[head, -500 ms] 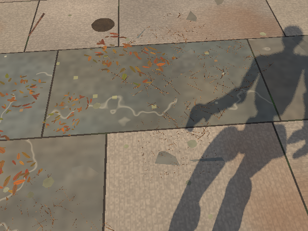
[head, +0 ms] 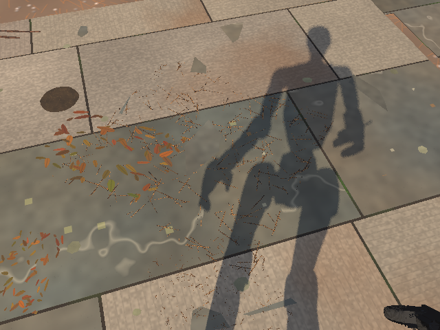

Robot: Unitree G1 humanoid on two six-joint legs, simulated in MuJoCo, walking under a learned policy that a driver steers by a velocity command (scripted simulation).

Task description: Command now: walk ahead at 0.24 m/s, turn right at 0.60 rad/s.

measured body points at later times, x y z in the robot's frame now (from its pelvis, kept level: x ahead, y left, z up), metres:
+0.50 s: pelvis +0.10 -0.03 +0.01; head +0.12 -0.05 +0.46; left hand +0.33 +0.18 -0.06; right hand +0.16 -0.32 -0.12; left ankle +0.10 +0.11 -0.71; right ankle +0.11 -0.14 -0.73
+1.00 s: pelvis +0.10 +0.02 +0.02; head +0.14 +0.06 +0.47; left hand +0.23 +0.33 -0.10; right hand +0.25 -0.26 -0.07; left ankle +0.10 +0.09 -0.73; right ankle +0.12 -0.16 -0.64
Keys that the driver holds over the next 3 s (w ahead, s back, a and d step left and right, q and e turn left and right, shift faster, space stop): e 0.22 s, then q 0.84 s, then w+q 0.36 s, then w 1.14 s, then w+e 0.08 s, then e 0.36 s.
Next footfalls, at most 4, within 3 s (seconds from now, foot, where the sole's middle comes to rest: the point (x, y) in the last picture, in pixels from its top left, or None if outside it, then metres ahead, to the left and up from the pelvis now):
0.36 right None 0.15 -0.15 -0.76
0.74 left None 0.14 0.09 -0.76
1.30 right None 0.23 -0.11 -0.76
1.72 left None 0.37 0.28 -0.76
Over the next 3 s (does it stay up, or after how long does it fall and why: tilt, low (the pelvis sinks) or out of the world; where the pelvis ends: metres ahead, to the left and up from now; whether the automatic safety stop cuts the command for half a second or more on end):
stays up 0.84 0.45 0.01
